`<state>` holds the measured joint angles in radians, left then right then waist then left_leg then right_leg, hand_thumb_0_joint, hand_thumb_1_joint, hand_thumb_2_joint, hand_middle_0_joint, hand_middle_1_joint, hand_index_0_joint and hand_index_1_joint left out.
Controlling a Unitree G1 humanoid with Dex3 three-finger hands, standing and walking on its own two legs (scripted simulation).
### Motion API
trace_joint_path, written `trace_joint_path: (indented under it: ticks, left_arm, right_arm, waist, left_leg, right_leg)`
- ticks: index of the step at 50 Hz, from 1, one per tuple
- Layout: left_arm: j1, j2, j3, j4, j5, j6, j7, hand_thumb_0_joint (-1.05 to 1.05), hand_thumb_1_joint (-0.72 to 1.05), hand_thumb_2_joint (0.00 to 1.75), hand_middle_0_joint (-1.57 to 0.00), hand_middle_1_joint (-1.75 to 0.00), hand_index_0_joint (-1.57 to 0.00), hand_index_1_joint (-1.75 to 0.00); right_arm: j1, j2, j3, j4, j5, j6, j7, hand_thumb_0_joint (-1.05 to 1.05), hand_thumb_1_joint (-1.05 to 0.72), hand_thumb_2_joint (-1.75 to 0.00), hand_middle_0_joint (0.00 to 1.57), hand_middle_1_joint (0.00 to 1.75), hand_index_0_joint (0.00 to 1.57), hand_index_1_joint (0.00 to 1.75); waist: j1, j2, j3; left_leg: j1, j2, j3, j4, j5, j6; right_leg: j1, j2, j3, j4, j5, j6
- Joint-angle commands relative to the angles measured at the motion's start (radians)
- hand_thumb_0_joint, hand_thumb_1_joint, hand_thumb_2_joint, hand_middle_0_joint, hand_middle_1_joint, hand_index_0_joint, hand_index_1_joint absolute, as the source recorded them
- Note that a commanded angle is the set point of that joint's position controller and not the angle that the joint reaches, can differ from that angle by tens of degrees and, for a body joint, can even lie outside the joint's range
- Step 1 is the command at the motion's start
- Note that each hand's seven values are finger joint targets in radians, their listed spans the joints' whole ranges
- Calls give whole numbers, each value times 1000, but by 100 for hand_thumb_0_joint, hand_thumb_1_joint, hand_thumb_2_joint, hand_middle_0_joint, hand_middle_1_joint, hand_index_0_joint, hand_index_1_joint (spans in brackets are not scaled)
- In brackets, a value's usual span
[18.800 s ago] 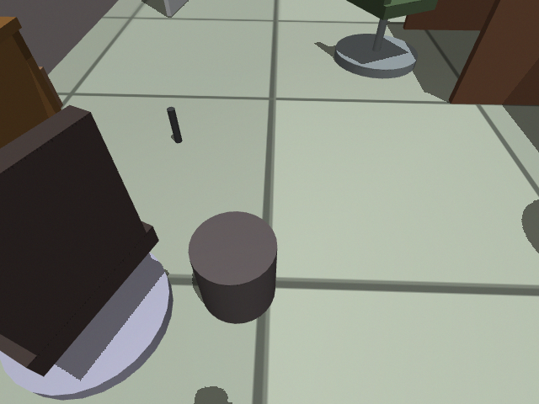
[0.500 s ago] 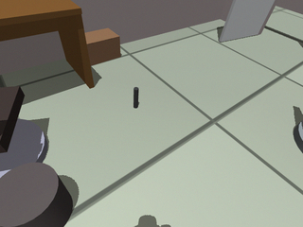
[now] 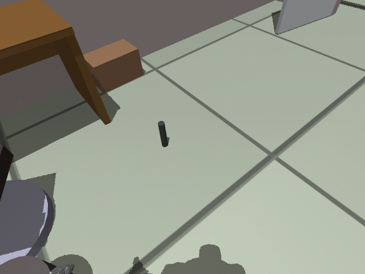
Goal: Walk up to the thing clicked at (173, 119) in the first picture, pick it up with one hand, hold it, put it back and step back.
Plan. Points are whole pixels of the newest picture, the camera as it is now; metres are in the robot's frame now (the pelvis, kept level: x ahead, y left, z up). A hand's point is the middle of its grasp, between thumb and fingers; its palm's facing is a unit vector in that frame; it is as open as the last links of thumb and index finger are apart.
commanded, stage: walk up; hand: left
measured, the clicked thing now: (163, 134) +1.08 +0.21 -0.66
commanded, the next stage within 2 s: none
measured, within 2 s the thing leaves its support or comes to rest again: neither
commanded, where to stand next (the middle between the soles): +0.79 +0.01 m, yaw +1 degrees
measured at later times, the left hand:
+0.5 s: hand (86, 227) +0.27 +0.30 -0.16, palm faces -0.06 -0.95 -0.32, open 7.4 cm
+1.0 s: hand (120, 163) +0.46 +0.23 -0.11, palm faces +0.00 -0.90 -0.43, open 7.4 cm
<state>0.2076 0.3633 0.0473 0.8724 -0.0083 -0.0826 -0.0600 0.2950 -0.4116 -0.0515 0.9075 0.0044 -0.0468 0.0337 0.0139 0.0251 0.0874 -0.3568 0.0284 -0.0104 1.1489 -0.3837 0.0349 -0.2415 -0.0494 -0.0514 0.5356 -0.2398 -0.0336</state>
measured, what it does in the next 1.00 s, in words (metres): walks ahead: left foot, then right foot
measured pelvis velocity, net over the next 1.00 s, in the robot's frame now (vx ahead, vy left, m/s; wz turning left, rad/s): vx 0.42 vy -0.04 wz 0.00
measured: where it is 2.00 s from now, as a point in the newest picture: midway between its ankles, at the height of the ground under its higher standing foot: (193, 187)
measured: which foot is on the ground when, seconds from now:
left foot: up 0.00-0.26, down 0.28-0.78, up 0.80-1.00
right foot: down 0.00-0.30, up 0.32-0.72, down 0.74-1.00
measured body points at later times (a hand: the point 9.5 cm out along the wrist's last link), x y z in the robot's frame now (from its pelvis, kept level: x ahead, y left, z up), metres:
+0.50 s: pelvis +0.23 +0.03 +0.00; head +0.25 +0.06 +0.45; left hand +0.28 +0.35 -0.13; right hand +0.31 -0.28 -0.09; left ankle +0.27 +0.14 -0.74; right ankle +0.22 -0.12 -0.67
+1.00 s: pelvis +0.42 -0.04 +0.00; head +0.43 -0.09 +0.45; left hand +0.46 +0.28 -0.08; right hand +0.49 -0.36 -0.13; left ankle +0.45 +0.14 -0.66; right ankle +0.44 -0.13 -0.74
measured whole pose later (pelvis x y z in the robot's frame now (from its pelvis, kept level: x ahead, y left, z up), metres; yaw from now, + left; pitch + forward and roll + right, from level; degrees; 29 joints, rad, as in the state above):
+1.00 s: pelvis +0.42 -0.04 +0.00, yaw +0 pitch -3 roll +2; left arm 0.33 0.37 0.03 0.87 0.00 -0.09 -0.05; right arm 0.28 -0.44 -0.06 0.87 0.00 -0.03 0.05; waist 0.03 0.07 0.09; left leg -0.48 0.03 -0.07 1.02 -0.26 0.02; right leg -0.19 -0.03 -0.07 0.47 -0.22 -0.04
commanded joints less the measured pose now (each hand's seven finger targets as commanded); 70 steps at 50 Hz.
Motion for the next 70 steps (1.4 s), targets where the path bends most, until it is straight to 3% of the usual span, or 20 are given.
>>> trace_joint_path:
  ticks: [1, 10, 14, 15, 16, 17, 23, 28, 36, 38, 39, 40, 44, 47, 54, 63, 64, 66, 67, 70]
  left_arm:
    - [75, 277, 80, -49, -2, -22, 30, 0, 90, 90, -20, -30, -20, -30]
    - [106, 305, 84, -86, 17, -26, 18, 0, 90, 90, -20, -30, -20, -30]
    - [102, 284, 66, -112, 16, -10, 27, 0, 90, 90, -20, -30, -20, -30]
    - [146, 218, 42, -116, 8, -7, 31, 0, 90, 90, -20, -30, -20, -30]
    - [202, 166, 32, -119, -7, -1, 29, 0, 90, 90, -20, -30, -20, -30]
    - [192, 288, 62, -89, -1, 12, 47, 0, 90, 90, -20, -30, -20, -30]
    - [204, 256, 53, -34, 0, 20, 19, 0, 90, 90, -20, -30, -20, -30]
    - [84, 230, 52, -74, 16, 24, -8, 0, 90, 90, -20, -30, -20, -30]
    - [154, 253, 83, -22, 24, 1, -9, 0, 90, 90, -20, -30, -20, -30]
    - [301, 348, 122, 8, 32, -22, 16, 0, 90, 90, -20, -30, -20, -30]
    - [293, 417, 126, -17, 23, -31, 26, 0, 90, 90, -20, -30, -20, -30]
    - [246, 424, 122, -24, 8, -25, 26, 0, 90, 90, -20, -30, -20, -30]
    - [113, 308, 88, -58, -2, -24, 40, 0, 90, 90, -20, -30, -20, -30]
    - [127, 291, 78, -72, 5, -34, 39, 0, 90, 90, -20, -30, -20, -30]
    - [154, 311, 95, -99, 23, -33, 42, 0, 90, 90, -20, -30, -20, -30]
    - [142, 315, 79, -109, 14, -15, 45, 0, 90, 90, -20, -30, -20, -30]
    - [179, 263, 59, -114, 11, -10, 44, 0, 90, 90, -20, -30, -20, -30]
    - [252, 209, 44, -109, 0, 5, 47, 0, 90, 90, -20, -30, -20, -30]
    - [202, 287, 59, -94, 11, 15, 58, 0, 90, 90, -20, -30, -20, -30]
    - [198, 268, 53, -65, -1, 18, 44, 0, 90, 90, -20, -30, -20, -30]
  right_arm:
    - [49, -160, -59, -71, -12, -17, 13, 0, -90, -90, 20, 30, 20, 30]
    - [-146, -146, -66, -137, -24, -37, 48, 0, -90, -90, 20, 30, 20, 30]
    - [95, -227, -104, -66, -45, -50, 28, 0, -90, -90, 20, 30, 20, 30]
    - [214, -292, -126, -46, -62, -55, 14, 0, -90, -90, 20, 30, 20, 30]
    - [202, -344, -134, -83, -59, -60, 3, 0, -90, -90, 20, 30, 20, 30]
    - [157, -352, -139, -94, -20, -56, 3, 0, -90, -90, 20, 30, 20, 30]
    - [21, -228, -79, -129, 5, -68, -9, 0, -90, -90, 20, 30, 20, 30]
    - [22, -249, -84, -150, -7, -70, -6, 0, -90, -90, 20, 30, 20, 30]
    - [-37, -246, -72, -167, -7, -49, 2, 0, -90, -90, 20, 30, 20, 30]
    - [60, -133, -33, -166, -8, -47, 3, 0, -90, -90, 20, 30, 20, 30]
    - [102, -123, -26, -164, -1, -39, 2, 0, -90, -90, 20, 30, 20, 30]
    - [72, -226, -51, -137, -11, -27, -12, 0, -90, -90, 20, 30, 20, 30]
    - [80, -194, -50, -77, 12, -17, -1, 0, -90, -90, 20, 30, 20, 30]
    - [97, -173, -54, -68, -1, -1, 11, 0, -90, -90, 20, 30, 20, 30]
    - [-63, -174, -67, -119, -20, 7, 33, 0, -90, -90, 20, 30, 20, 30]
    - [5, -179, -70, -101, -31, -29, 33, 0, -90, -90, 20, 30, 20, 30]
    - [133, -231, -89, -67, -39, -38, 22, 0, -90, -90, 20, 30, 20, 30]
    - [165, -344, -116, -106, -26, -43, -3, 0, -90, -90, 20, 30, 20, 30]
    - [146, -345, -122, -103, 0, -38, 0, 0, -90, -90, 20, 30, 20, 30]
    - [43, -240, -75, -133, 4, -41, -14, 0, -90, -90, 20, 30, 20, 30]
  waist:
    - [4, -158, -15]
    - [51, -134, -11]
    - [-84, 60, -161]
    - [-137, 234, -217]
    - [-105, 332, -228]
    - [-103, 184, -231]
    - [-14, 100, -66]
    - [-37, 122, 10]
    - [50, 38, -42]
    - [111, -307, -158]
    - [85, -364, -134]
    - [82, -281, -108]
    - [1, -175, -19]
    - [-3, -193, -49]
    - [39, -135, 36]
    - [-37, -46, -69]
    - [-87, 91, -161]
    - [-82, 236, -193]
    - [-91, 175, -158]
    - [-29, 67, -44]
  left_leg:
    - [-144, 39, -35, -65, 151, -13]
    - [-45, 72, 48, -582, 335, -23]
    - [342, 20, 56, -638, 197, 53]
    - [474, 137, -113, -711, 35, 97]
    - [592, 367, -582, -817, -53, 168]
    - [566, 425, -691, -869, -110, 252]
    - [205, 228, -109, -869, 381, 141]
    - [179, 245, -50, -916, 272, 201]
    - [11, 197, -20, -702, 67, 126]
    - [-113, 44, 110, -200, 88, 55]
    - [-292, -72, 60, -33, -126, 1]
    - [-299, -18, -8, 42, -138, 2]
    - [-196, 36, -96, -47, 51, 6]
    - [-149, 6, -63, -102, 141, -12]
    - [-247, 39, -84, -360, 216, -41]
    - [164, 3, 61, -654, 229, 25]
    - [346, 6, 12, -692, 165, 60]
    - [522, 361, -632, -851, 28, 204]
    - [473, 399, -665, -857, 42, 265]
    - [252, 251, -259, -836, 362, 151]
  right_leg:
    - [50, -171, 151, -260, 282, -168]
    - [90, -183, 73, -235, 180, -148]
    - [-17, -120, 33, 157, 280, -106]
    - [-160, -42, -17, 435, 161, -67]
    - [-407, 120, 21, 612, -296, -21]
    - [-428, 61, 117, 684, -308, -42]
    - [-241, -16, 129, 548, -82, 9]
    - [-282, -72, 60, 282, -14, 41]
    - [106, -7, -17, 45, 86, 9]
    - [322, -134, 220, -143, -197, -43]
    - [355, -359, 661, -308, -257, -119]
    - [297, -408, 739, -305, -249, -192]
    - [100, -215, 276, -265, 98, -95]
    - [77, -175, 163, -264, 247, -109]
    - [118, -234, 150, -348, -82, -139]
    - [62, -198, 28, 14, 284, -120]
    - [-4, -120, -28, 271, 294, -85]
    - [-390, 90, 3, 597, -303, -11]
    - [-406, 25, 77, 676, -328, -23]
    - [-298, -22, 165, 592, -157, -16]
